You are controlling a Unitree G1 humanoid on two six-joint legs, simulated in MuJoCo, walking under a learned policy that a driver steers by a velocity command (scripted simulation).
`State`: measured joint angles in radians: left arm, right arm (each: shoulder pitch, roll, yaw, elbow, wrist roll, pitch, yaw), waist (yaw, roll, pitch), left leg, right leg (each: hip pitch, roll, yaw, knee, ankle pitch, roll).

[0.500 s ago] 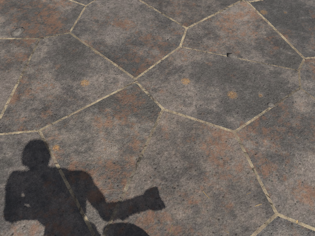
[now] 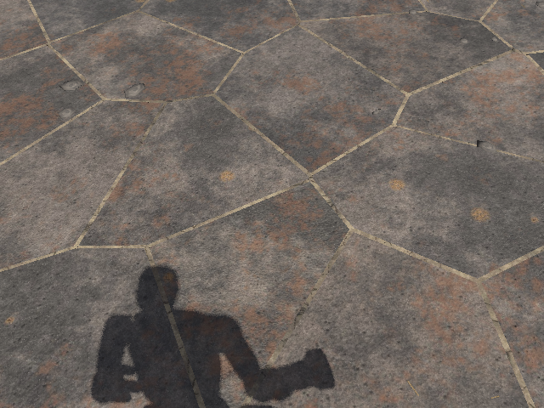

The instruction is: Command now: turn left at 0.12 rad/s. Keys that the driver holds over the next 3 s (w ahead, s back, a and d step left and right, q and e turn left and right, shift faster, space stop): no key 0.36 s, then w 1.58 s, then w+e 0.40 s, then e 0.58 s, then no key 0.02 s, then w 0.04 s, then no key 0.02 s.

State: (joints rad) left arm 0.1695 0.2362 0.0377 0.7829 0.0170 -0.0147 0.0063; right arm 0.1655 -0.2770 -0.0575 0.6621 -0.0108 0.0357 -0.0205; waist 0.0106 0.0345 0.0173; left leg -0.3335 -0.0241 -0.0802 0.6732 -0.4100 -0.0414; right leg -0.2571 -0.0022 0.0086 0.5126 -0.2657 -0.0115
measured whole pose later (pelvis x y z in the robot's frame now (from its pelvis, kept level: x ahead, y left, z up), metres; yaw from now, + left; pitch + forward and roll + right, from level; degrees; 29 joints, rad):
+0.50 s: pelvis +0.00 +0.01 -0.01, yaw +0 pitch -1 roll +0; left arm 0.22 0.25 0.03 0.90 -0.01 -0.02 0.02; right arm 0.28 -0.22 -0.04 0.78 0.00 0.00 -0.03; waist 0.01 0.00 0.00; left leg -0.25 -0.01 -0.07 0.61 -0.40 0.01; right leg -0.27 -0.01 0.01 0.63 -0.42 -0.02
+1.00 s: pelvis +0.20 +0.04 -0.02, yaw +0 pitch +2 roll -1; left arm 0.49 0.27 0.04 0.98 -0.02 -0.06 0.01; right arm 0.01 -0.26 -0.03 0.63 0.02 -0.09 0.04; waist 0.10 0.01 0.02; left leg -0.52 0.01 0.03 0.55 -0.07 0.06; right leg 0.13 -0.04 0.02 0.30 -0.45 0.03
